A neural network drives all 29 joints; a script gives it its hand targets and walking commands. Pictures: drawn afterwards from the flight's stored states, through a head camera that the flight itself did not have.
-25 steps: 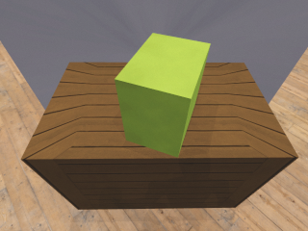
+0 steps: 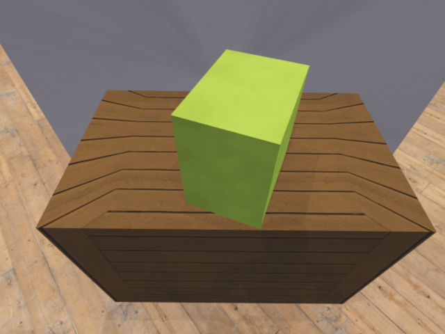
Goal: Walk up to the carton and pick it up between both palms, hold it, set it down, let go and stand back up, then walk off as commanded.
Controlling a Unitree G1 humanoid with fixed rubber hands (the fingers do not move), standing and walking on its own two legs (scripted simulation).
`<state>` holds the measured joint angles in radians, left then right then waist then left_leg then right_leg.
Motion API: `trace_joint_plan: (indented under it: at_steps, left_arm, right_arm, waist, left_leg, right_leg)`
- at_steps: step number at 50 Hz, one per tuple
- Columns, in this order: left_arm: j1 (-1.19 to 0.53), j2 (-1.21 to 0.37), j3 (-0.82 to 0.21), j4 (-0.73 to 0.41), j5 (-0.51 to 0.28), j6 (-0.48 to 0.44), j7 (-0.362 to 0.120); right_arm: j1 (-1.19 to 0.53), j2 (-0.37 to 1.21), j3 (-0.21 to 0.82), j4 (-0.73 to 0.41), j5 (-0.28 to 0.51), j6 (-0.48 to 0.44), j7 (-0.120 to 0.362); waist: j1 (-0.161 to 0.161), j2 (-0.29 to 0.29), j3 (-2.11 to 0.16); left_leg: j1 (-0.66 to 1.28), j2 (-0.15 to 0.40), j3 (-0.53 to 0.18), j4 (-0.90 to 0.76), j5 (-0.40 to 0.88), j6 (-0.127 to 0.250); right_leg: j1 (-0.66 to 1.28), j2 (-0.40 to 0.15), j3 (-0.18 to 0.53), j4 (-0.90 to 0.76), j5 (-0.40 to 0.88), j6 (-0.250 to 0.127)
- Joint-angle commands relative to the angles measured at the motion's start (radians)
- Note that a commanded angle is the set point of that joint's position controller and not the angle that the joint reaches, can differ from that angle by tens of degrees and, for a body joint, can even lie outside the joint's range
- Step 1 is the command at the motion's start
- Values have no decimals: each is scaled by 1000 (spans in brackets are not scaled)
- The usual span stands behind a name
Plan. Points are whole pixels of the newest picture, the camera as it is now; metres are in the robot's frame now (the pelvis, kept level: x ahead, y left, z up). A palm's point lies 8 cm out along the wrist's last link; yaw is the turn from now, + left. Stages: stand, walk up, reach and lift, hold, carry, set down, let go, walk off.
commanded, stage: walk up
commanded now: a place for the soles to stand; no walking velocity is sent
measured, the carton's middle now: (243, 139) +0.54 -0.02 +0.03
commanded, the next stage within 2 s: none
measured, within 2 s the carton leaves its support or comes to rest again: neither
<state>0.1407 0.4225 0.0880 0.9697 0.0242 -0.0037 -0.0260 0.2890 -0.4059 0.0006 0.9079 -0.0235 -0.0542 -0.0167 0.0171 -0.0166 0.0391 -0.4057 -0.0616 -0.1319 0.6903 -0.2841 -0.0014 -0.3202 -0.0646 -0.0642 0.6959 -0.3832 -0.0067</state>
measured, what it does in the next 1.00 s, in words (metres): stands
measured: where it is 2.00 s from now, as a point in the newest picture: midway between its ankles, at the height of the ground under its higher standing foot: outside the picture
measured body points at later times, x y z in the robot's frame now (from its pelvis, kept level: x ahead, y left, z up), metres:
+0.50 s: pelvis +0.01 +0.00 +0.00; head +0.03 +0.01 +0.45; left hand +0.08 +0.34 -0.11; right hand +0.09 -0.32 -0.11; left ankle +0.05 +0.12 -0.72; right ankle +0.00 -0.14 -0.72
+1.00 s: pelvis +0.04 +0.00 +0.00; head +0.04 +0.01 +0.45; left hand +0.08 +0.34 -0.11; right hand +0.14 -0.30 -0.10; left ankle +0.08 +0.16 -0.72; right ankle +0.01 -0.13 -0.71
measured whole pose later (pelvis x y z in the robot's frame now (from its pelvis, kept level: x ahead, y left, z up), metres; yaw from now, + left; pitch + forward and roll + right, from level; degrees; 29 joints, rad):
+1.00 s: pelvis +0.04 +0.00 +0.00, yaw +7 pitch -2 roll +0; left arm 0.20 0.42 0.09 0.96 0.02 -0.01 -0.02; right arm 0.28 -0.39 0.00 0.91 -0.03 -0.05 0.00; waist 0.02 -0.03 0.01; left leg -0.36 -0.04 -0.15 0.63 -0.23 -0.03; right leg -0.23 -0.06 -0.05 0.70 -0.47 0.00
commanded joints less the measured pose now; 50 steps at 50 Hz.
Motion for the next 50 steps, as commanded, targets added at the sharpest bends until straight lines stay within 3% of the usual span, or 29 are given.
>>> trace_joint_plan:
  at_steps: [1, 5, 7, 9, 10, 12, 13, 15, 17, 21, 23, 25, 26, 27, 28, 30, 32, 34, 35, 36, 37, 38, 39, 41, 46, 47, 48, 49, 50]
  left_arm:
    - [-9, 151, 15, -62, -13, -14, 22]
    - [-24, 205, 27, -57, -7, -27, 26]
    - [-57, 211, 29, -72, -9, -21, 26]
    - [-91, 186, 21, -86, -12, -12, 26]
    - [-95, 170, 18, -88, -16, -8, 24]
    - [-61, 144, 10, -78, -19, -1, 24]
    - [-50, 140, 7, -70, -19, 0, 23]
    - [-11, 143, 10, -54, -19, -12, 22]
    - [31, 178, 29, -51, 3, -27, 18]
    - [41, 230, 41, -53, 11, -35, 24]
    - [-2, 235, 37, -70, 11, -38, 22]
    - [-22, 213, 27, -80, 10, -31, 18]
    - [-53, 183, 21, -96, 1, -29, 19]
    - [-51, 156, 15, -103, -9, -22, 21]
    - [-42, 145, 15, -98, -16, -16, 23]
    - [-20, 143, 9, -93, -18, -16, 29]
    - [5, 138, 7, -77, -18, -24, 32]
    - [76, 123, 11, -51, -16, -38, 30]
    - [119, 145, 20, -34, -7, -48, 32]
    - [133, 202, 35, -31, 4, -59, 35]
    - [104, 235, 43, -39, 2, -62, 31]
    - [88, 237, 43, -52, 2, -61, 27]
    - [80, 237, 46, -55, -4, -61, 30]
    - [61, 235, 41, -64, -1, -58, 31]
    - [11, 219, 25, -96, -3, -27, 17]
    - [16, 197, 13, -106, -2, -21, 18]
    - [6, 164, 2, -119, -4, -17, 18]
    - [-5, 143, 1, -124, -8, -10, 18]
    - [13, 143, 9, -115, -14, 2, 24]
  right_arm:
    - [-100, -214, -54, -54, -11, -7, 2]
    - [-70, -168, -48, -41, 2, -6, 4]
    - [-37, -175, -54, -38, 2, -7, 4]
    - [-23, -189, -59, -37, -2, -10, 5]
    - [-42, -204, -60, -43, -7, -11, 5]
    - [-51, -232, -64, -46, -13, -11, 2]
    - [-69, -240, -64, -49, -14, -9, 1]
    - [-106, -216, -54, -53, -10, -7, 0]
    - [-67, -204, -59, -46, -9, -7, 8]
    - [-67, -165, -55, -34, -10, -8, 11]
    - [-37, -161, -52, -28, -7, -16, 15]
    - [8, -174, -61, -24, -11, -30, 12]
    - [37, -194, -67, -21, -12, -34, 8]
    - [61, -220, -75, -19, -15, -39, 5]
    - [73, -242, -81, -19, -15, -38, -1]
    - [68, -251, -83, -24, -14, -36, -14]
    - [17, -224, -76, -31, -11, -33, -19]
    - [-78, -200, -65, -53, -5, -22, -14]
    - [-100, -168, -55, -58, 0, -17, -9]
    - [-95, -136, -43, -66, 10, -13, -5]
    - [-78, -125, -41, -55, 10, -3, -6]
    - [-96, -161, -52, -51, 3, 1, -7]
    - [-94, -168, -58, -46, -1, 1, -1]
    - [-74, -164, -62, -43, -10, -3, 11]
    - [-7, -146, -69, -12, -7, -21, 13]
    - [23, -158, -75, -4, -12, -25, 8]
    - [35, -193, -85, -6, -15, -29, 2]
    - [13, -252, -90, -20, -23, -30, -1]
    - [33, -300, -100, -19, -22, -25, -2]
  waist:
    - [30, 99, -74]
    - [12, -36, -101]
    - [-12, -41, -116]
    - [-16, 11, -118]
    - [-7, 58, -104]
    - [6, 119, -90]
    - [10, 135, -73]
    - [29, 123, -89]
    - [34, 62, -118]
    - [31, -81, -38]
    - [0, -84, -35]
    - [-19, -64, -97]
    - [-30, 16, -118]
    - [-27, 115, -129]
    - [-27, 144, -125]
    - [-25, 181, -139]
    - [-8, 161, -138]
    - [43, 157, -152]
    - [62, 113, -171]
    - [58, -21, -146]
    - [32, -120, -84]
    - [27, -90, -46]
    - [22, -74, -11]
    - [16, -115, 25]
    - [-20, -123, -35]
    - [-34, -99, -50]
    - [-38, -16, -70]
    - [-23, 129, -47]
    - [-26, 202, -32]
  left_leg:
    - [-79, 132, -308, -274, 45, 107]
    - [-54, 29, -54, -75, 191, 29]
    - [11, 36, -33, -76, 213, 36]
    - [50, 70, -113, -146, 242, 65]
    - [35, 104, -219, -210, 205, 92]
    - [33, 172, -399, -297, 100, 142]
    - [30, 179, -423, -318, 60, 147]
    - [-5, 149, -351, -290, 114, 120]
    - [-63, 95, -254, -258, -70, 93]
    - [-146, -6, 15, -22, -121, 24]
    - [-52, 19, 36, -74, -75, 23]
    - [103, 37, -36, -153, 88, 51]
    - [157, 100, -170, -191, 232, 83]
    - [240, 164, -343, -232, 343, 123]
    - [313, 217, -479, -263, 382, 172]
    - [427, 261, -554, -252, 461, 234]
    - [387, 260, -485, -235, 557, 231]
    - [241, 212, -349, -182, 578, 176]
    - [94, 153, -245, -146, 475, 109]
    - [-65, 50, -108, -35, 256, 40]
    - [-159, -17, 7, 42, -110, 15]
    - [-181, 15, 36, 93, -236, 11]
    - [-186, 42, 52, 121, -216, 8]
    - [-151, 62, 85, 76, -147, 8]
    - [173, -10, 168, -181, 43, 14]
    - [233, -2, 120, -197, 83, 26]
    - [278, 66, -34, -210, 107, 51]
    - [246, 209, -322, -277, 37, 137]
    - [217, 276, -468, -343, -93, 228]
  right_leg:
    - [197, -17, 82, -135, -73, -55]
    - [238, -176, 186, -257, 38, -122]
    - [191, -173, 144, -209, 89, -120]
    - [143, -102, 62, -124, 58, -77]
    - [120, -49, 36, -72, 8, -54]
    - [84, 22, 46, -24, -125, -36]
    - [69, 30, 62, -40, -140, -38]
    - [158, 10, 84, -132, -56, -47]
    - [243, -27, 96, -174, -146, -67]
    - [250, -229, 293, -352, -272, -170]
    - [199, -228, 228, -301, -72, -167]
    - [142, -145, 102, -160, 90, -107]
    - [89, -64, 15, -45, 101, -58]
    - [-12, 3, 1, 48, 1, -19]
    - [-90, 37, 35, 61, -131, -11]
    - [-200, 42, 111, 88, -246, -20]
    - [-152, 34, 108, 33, -152, -20]
    - [63, 25, 98, -178, 62, -24]
    - [258, -14, 126, -263, 130, -38]
    - [357, -135, 273, -336, 99, -86]
    - [375, -257, 395, -366, 167, -164]
    - [339, -300, 394, -351, 199, -220]
    - [305, -307, 374, -351, 205, -234]
    - [258, -259, 287, -346, 254, -197]
    - [107, -126, 92, -163, 340, -119]
    - [61, -107, 75, -107, 292, -95]
    - [-14, -62, 55, -39, 149, -68]
    - [-123, 37, 4, 79, -90, -28]
    - [-154, 71, 36, 143, -242, -33]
